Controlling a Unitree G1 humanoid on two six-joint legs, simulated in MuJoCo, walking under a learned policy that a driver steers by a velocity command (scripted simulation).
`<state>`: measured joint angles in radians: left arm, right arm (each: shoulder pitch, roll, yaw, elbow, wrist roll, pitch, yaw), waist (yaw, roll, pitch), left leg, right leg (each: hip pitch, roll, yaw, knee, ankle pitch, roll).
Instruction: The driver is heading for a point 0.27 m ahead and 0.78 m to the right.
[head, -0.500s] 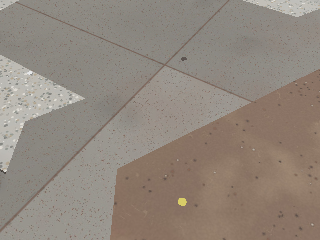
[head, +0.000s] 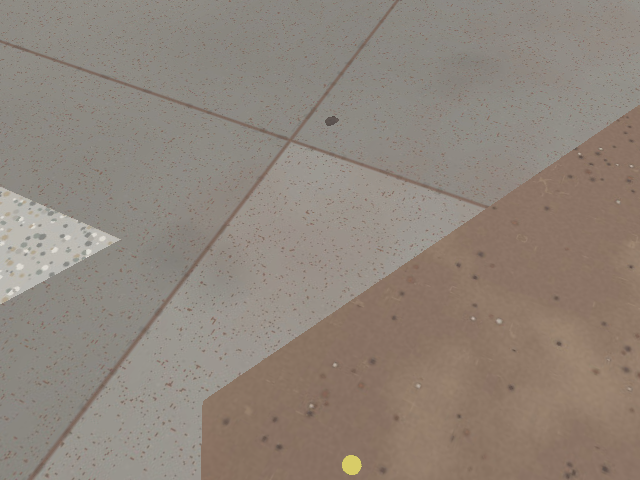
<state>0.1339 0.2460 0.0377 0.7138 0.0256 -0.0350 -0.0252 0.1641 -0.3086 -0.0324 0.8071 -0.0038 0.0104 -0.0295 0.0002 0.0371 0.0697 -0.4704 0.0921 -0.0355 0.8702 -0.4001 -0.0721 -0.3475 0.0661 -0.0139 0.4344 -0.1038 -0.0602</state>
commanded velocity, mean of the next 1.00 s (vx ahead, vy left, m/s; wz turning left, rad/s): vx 0.02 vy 0.00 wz -0.47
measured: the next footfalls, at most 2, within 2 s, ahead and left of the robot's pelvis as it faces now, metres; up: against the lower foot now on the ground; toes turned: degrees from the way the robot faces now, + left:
left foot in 0.12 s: +0.10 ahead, +0.15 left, +0.00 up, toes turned +0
right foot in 0.44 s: +0.09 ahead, -0.12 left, +0.00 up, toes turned -12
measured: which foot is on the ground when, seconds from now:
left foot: up 0.00-0.10, down 0.12-0.44, up 0.46-0.92, down 0.94-1.00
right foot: down 0.00-0.16, up 0.18-0.42, down 0.44-0.94, up 0.96-1.00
